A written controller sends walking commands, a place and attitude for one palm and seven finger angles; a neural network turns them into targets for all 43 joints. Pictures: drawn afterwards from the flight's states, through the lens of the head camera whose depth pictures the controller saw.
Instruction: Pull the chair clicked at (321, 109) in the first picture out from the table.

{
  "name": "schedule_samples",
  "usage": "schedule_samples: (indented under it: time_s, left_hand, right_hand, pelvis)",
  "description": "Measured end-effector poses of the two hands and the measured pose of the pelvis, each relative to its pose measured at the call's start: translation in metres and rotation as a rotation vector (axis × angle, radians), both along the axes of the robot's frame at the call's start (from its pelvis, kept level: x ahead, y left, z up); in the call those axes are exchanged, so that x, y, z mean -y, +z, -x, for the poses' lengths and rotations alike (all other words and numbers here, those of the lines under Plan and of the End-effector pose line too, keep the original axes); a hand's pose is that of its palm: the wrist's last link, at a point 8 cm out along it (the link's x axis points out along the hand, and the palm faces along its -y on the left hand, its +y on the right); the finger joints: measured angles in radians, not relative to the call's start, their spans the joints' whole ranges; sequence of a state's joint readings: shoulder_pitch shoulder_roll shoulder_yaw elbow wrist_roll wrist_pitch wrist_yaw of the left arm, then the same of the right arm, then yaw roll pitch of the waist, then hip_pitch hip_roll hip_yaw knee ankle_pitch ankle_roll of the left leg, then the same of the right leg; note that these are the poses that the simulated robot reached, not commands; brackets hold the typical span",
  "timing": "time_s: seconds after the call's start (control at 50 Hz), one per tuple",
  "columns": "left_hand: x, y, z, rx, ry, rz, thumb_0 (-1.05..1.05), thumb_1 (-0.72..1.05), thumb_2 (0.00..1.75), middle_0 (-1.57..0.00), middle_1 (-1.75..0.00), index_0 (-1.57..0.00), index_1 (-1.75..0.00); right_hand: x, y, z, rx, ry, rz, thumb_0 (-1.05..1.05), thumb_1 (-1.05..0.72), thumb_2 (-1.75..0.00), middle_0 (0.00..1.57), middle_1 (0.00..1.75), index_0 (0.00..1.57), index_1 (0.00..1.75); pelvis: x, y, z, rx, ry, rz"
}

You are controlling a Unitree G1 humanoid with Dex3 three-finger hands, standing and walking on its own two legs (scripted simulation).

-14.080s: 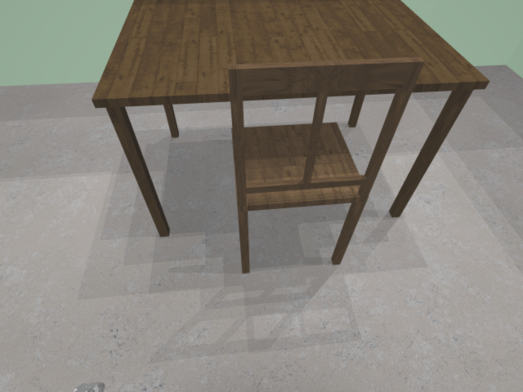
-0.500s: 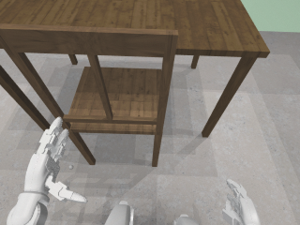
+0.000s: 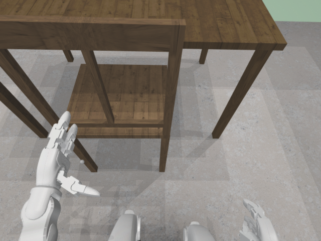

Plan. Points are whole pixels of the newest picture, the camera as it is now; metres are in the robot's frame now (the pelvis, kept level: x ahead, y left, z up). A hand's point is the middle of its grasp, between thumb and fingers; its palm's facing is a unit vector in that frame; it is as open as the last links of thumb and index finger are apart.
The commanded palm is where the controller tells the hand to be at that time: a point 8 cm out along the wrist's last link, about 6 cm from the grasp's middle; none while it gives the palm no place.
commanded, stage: aim the fingers beside a spindle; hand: left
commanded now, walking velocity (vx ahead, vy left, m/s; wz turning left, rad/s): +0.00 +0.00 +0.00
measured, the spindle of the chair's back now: (101, 92) +0.50 +0.19 +0.03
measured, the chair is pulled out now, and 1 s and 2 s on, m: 0.00 0.00 0.00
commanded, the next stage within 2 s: push the fingers through the gap in 1.38 s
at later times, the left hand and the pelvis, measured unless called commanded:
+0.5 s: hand (95, 149) +0.33 +0.18 +0.01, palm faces +0.02 -1.00 -0.03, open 16.9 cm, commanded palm +0.31 +0.23 +0.02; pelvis -0.01 +0.00 -0.01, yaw +0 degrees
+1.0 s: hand (102, 142) +0.35 +0.17 +0.00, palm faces +0.03 -1.00 -0.04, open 16.9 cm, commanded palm +0.33 +0.22 +0.01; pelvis -0.01 +0.00 -0.02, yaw -1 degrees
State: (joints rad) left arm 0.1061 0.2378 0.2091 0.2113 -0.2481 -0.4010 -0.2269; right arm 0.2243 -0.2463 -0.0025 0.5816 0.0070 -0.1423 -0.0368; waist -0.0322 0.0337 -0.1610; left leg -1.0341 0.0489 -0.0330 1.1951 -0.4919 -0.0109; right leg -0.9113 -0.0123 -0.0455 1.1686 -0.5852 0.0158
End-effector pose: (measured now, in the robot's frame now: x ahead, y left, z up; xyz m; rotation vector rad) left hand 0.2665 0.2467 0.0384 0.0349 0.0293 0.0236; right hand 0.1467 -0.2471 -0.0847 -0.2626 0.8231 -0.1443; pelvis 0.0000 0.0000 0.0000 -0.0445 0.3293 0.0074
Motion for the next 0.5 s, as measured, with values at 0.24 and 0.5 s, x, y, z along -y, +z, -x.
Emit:
schedule_samples:
  time_s: [0.24, 0.5]
  left_hand:
    - [0.008, -0.011, -0.016, 0.008, -0.003, 0.007, -0.01, -0.5, 0.3, -0.06, -0.08, -0.06, -0.08]
    - [0.016, -0.022, -0.041, 0.007, -0.006, 0.005, -0.01, -0.5, 0.3, -0.06, -0.08, -0.06, -0.08]
  right_hand:
    - [0.0, -0.009, 0.0, -0.021, 0.004, -0.002, 0.01, -0.91, -0.89, 0.21, 0.3, 0.2, 0.3]
    - [0.003, -0.022, 0.012, -0.073, -0.009, -0.006, 0.01, -0.91, -0.89, 0.21, 0.3, 0.2, 0.3]
  pelvis:
    - [0.0, -0.006, 0.003, -0.018, -0.003, -0.002]
    - [0.002, -0.014, 0.006, -0.039, -0.009, -0.004]
